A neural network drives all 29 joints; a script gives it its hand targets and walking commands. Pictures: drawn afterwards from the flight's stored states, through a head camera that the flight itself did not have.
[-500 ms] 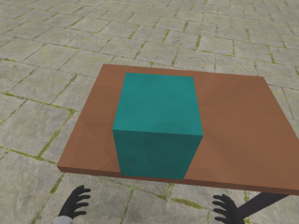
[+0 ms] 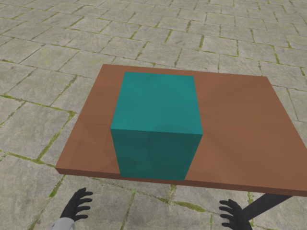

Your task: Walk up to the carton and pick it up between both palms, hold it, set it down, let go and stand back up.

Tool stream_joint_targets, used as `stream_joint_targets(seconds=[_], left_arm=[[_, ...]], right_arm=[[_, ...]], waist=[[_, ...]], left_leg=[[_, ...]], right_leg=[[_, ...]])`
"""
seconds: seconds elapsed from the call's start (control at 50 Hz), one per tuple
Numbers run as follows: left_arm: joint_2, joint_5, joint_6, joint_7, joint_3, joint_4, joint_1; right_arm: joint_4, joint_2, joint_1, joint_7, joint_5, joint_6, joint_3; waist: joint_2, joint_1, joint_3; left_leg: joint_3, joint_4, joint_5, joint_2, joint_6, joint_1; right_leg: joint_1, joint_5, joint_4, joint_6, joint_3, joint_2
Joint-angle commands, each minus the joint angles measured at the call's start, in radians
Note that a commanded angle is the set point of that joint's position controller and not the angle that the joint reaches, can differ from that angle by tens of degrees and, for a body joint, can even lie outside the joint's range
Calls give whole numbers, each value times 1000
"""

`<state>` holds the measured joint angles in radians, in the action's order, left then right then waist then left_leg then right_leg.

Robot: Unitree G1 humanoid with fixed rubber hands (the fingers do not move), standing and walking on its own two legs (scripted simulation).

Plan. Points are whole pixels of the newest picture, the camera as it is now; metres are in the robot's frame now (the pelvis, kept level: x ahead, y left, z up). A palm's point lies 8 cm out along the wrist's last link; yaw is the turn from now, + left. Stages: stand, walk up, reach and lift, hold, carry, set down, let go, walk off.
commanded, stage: stand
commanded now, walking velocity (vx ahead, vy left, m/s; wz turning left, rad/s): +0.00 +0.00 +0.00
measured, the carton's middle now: (155, 128) +0.40 +0.02 +0.03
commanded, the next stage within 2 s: none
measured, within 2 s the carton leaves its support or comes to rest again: neither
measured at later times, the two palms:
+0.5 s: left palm out of the picture +0.06 +0.26 -0.12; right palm out of the picture +0.05 -0.22 -0.12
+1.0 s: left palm out of the picture -0.01 +0.25 -0.15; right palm out of the picture +0.00 -0.19 -0.14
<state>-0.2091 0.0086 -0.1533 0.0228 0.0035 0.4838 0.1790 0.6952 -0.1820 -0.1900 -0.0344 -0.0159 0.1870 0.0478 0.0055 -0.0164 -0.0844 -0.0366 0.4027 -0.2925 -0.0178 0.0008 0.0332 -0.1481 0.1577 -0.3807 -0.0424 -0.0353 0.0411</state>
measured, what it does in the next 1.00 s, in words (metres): stands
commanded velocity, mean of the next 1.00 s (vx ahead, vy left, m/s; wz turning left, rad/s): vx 0.00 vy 0.00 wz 0.00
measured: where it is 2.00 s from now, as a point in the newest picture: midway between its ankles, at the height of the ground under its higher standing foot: outside the picture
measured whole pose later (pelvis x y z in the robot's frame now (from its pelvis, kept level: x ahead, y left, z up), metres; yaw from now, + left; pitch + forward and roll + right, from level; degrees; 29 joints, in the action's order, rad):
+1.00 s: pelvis +0.01 +0.03 +0.00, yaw +2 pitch +0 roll -1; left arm -0.16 -0.01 0.02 0.03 -0.01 1.08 0.32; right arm 1.01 -0.15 -0.39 0.03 -0.02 0.03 0.01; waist -0.01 0.00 0.01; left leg -0.02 0.41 -0.30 0.04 0.05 0.11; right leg -0.23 0.18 -0.41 0.01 -0.04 -0.01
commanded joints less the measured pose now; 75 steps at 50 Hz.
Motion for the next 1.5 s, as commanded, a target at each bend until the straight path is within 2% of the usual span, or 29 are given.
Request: stream_joint_targets(seconds=[0.0, 0.02, 0.06, 0.1, 0.24, 0.5, 0.54, 0.78, 0.84, 0.92, 1.18, 1.48], left_arm=[[-149, -87, 109, -8, -62, 10, 56], [-175, -83, 149, -18, -72, 24, 75], [-109, -68, 186, -29, -59, 38, 34], [-87, -53, 189, -34, -53, 55, 19], [-94, -48, 197, -32, -56, 140, 59], [-83, -37, 194, -18, -50, 309, 148], [-83, -36, 195, -15, -50, 334, 154], [-55, -27, 183, -1, -41, 493, 189], [-42, -24, 180, 2, -35, 530, 196], [-32, -22, 175, 5, -30, 574, 206], [11, -20, 163, 15, -18, 671, 212], [39, -18, 154, 21, -11, 717, 221]], right_arm=[[-38, -114, -9, 14, -27, -104, 24], [-62, -116, -63, 25, -30, -163, 29], [-58, -117, -88, 25, -17, -188, 21], [-51, -130, -91, 22, -21, -182, 25], [-21, -130, -127, 22, -27, -166, 19], [78, -117, -227, 46, -18, -156, 7], [96, -114, -238, 49, -16, -155, 5], [221, -85, -264, 63, -8, -152, -12], [251, -77, -270, 65, -4, -153, -16], [290, -60, -276, 68, -2, -151, -25], [384, -12, -290, 75, 0, -155, -42], [431, 9, -296, 80, 1, -154, -49]], waist=[[-75, -22, 39], [-27, 2, 65], [12, 20, 106], [35, 18, 140], [-37, 10, 122], [-8, 8, 73], [-22, 9, 74], [-23, 11, 49], [-9, 12, 37], [-23, 13, 38], [-11, 16, 2], [-20, 13, -15]], left_leg=[[73, -11, 148, -73, 11, 246], [81, 16, 98, -79, 19, 199], [77, 31, 19, -63, 25, 224], [82, 42, -13, -53, 32, 217], [132, -6, 11, -76, 65, 266], [149, -45, 64, -73, 73, 269], [145, -49, 85, -71, 71, 258], [141, -78, 163, -74, 74, 204], [139, -77, 176, -72, 74, 207], [136, -82, 196, -69, 72, 193], [134, -99, 189, -66, 70, 186], [136, -120, 207, -67, 68, 188]], right_leg=[[14, -175, -2, 10, 117, -147], [-14, -189, -3, 8, 116, -146], [-19, -157, -7, -8, 132, -143], [-42, -96, 8, -14, 137, -142], [-70, -26, -18, -7, 110, -126], [-65, -54, -12, -4, 105, -128], [-60, -70, -7, -3, 104, -130], [-34, -108, 5, 11, 90, -129], [-21, -120, 8, 12, 92, -133], [-12, -118, 6, 18, 85, -133], [-15, -97, 9, 29, 81, -136], [-16, -86, 8, 47, 74, -138]])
